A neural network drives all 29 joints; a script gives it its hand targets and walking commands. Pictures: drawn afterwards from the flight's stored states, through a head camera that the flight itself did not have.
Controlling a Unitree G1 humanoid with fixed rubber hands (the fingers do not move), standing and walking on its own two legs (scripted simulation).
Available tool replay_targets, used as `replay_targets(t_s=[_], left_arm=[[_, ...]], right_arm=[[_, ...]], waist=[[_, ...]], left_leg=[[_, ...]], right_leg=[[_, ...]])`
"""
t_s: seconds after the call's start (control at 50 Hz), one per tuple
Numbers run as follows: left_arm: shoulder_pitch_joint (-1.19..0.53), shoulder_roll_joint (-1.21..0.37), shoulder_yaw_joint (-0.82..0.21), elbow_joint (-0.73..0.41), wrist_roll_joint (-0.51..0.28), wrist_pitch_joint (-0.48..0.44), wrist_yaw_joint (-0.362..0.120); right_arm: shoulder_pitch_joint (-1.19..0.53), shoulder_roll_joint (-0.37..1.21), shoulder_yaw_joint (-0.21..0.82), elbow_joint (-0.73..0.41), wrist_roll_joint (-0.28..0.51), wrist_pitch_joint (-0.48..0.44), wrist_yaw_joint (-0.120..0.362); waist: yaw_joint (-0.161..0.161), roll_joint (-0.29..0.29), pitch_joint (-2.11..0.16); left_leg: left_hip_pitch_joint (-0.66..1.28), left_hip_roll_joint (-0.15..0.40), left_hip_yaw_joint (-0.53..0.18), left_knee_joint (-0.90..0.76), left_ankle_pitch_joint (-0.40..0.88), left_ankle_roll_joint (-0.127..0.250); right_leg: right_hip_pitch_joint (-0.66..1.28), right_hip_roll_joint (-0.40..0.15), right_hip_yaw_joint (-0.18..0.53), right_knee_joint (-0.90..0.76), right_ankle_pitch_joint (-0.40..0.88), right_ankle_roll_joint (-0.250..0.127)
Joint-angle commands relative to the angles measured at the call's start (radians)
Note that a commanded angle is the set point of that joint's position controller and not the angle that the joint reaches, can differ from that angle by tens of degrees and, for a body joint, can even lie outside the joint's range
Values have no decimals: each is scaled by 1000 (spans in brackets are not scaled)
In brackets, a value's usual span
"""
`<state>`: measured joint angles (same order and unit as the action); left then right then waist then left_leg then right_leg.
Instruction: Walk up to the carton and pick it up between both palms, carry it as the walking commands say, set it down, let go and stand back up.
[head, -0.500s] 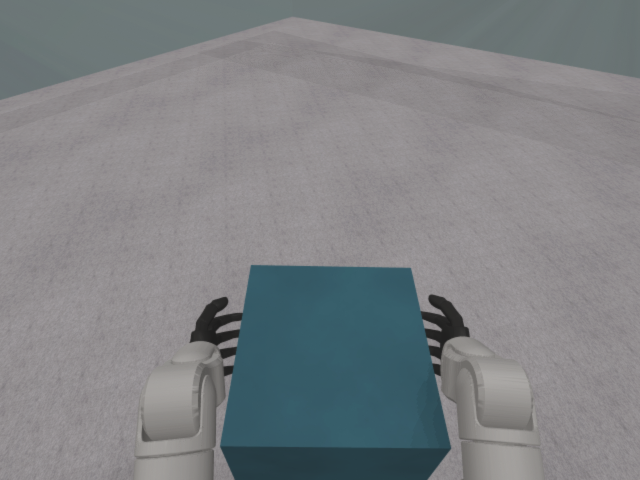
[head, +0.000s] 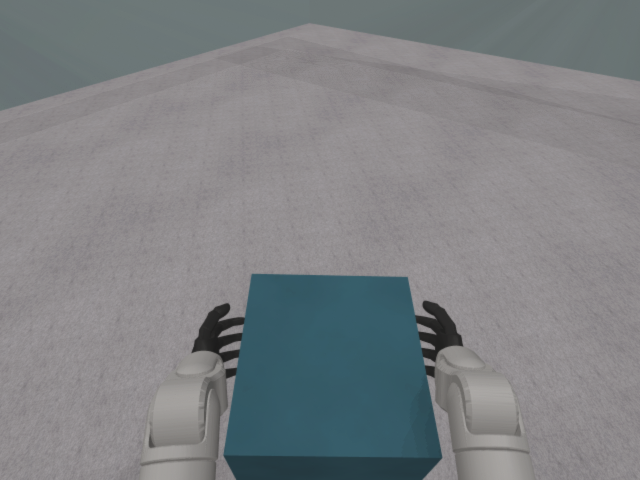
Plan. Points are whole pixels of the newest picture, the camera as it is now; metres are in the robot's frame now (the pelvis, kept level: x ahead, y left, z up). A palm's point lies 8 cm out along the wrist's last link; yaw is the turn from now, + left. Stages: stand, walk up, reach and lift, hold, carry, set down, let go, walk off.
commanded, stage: carry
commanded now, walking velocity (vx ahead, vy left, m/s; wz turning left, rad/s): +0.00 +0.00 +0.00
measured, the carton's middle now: (326, 395) +0.27 +0.01 -0.01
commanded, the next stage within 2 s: none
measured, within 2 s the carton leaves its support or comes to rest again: neither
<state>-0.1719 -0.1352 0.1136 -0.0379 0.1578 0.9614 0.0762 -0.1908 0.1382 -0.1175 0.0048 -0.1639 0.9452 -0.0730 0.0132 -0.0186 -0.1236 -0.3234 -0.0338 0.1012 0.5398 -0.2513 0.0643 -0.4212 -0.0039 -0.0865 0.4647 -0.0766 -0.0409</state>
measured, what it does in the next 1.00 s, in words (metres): shifts its weight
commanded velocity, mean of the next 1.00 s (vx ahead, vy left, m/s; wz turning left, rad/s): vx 0.00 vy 0.00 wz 0.00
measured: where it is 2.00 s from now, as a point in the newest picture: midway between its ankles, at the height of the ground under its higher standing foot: outside the picture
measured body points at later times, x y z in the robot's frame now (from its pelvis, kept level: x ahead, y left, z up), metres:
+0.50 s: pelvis +0.04 +0.02 +0.00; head +0.04 +0.03 +0.45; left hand +0.33 +0.17 +0.04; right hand +0.33 -0.13 +0.05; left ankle +0.02 +0.08 -0.73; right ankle +0.11 -0.09 -0.73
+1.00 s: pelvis +0.05 +0.03 +0.00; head +0.04 +0.04 +0.45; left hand +0.35 +0.17 +0.04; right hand +0.34 -0.12 +0.05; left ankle +0.02 +0.08 -0.73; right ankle +0.11 -0.09 -0.73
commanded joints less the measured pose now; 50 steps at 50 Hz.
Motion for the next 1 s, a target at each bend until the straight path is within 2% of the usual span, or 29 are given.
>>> replay_targets(t_s=[0.0,0.2,0.46,0.62,0.98], left_arm=[[-461,-824,-554,-91,-294,-48,-221],[-421,-797,-549,-106,-273,-75,-208],[-400,-794,-576,-151,-283,-80,-202],[-393,-795,-569,-140,-277,-72,-203],[-409,-813,-556,-96,-258,-123,-203]], right_arm=[[-445,848,537,-88,276,-46,201],[-411,823,558,-112,276,-71,196],[-382,805,574,-162,285,-71,196],[-377,797,560,-156,278,-60,199],[-394,801,540,-116,254,-107,205]], waist=[[-6,10,-178],[-10,16,-230],[-12,37,-239],[-11,40,-227],[-11,37,-218]], left_leg=[[-27,164,-182,-167,-135,5],[49,162,-158,-95,80,15],[101,180,-148,-57,270,6],[106,188,-147,-67,288,3],[106,191,-141,-99,250,-1]], right_leg=[[142,-117,148,-59,-149,21],[159,-127,136,6,29,-1],[147,-111,119,64,78,-14],[143,-107,114,69,56,-10],[160,-101,121,50,47,-6]])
